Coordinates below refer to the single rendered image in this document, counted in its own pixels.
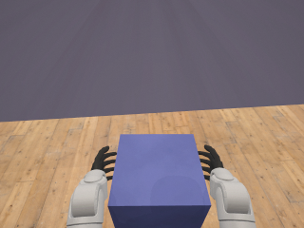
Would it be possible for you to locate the carton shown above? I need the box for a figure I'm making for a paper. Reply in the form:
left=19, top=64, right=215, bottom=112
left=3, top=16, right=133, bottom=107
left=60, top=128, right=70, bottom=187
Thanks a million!
left=107, top=134, right=212, bottom=228

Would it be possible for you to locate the left robot hand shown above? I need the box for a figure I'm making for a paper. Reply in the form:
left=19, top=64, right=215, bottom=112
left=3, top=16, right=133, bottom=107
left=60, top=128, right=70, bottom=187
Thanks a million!
left=91, top=146, right=117, bottom=181

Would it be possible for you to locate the robot right forearm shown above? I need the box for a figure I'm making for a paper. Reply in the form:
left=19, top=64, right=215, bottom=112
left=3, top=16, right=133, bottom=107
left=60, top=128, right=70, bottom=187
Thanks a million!
left=209, top=167, right=257, bottom=228

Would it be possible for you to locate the right robot hand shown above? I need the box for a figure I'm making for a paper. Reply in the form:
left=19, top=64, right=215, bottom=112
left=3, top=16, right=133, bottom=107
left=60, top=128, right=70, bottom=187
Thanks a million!
left=198, top=144, right=224, bottom=181

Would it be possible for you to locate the robot left forearm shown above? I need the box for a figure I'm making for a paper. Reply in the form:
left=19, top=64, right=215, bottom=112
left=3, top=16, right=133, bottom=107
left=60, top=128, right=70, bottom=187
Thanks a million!
left=66, top=169, right=108, bottom=228

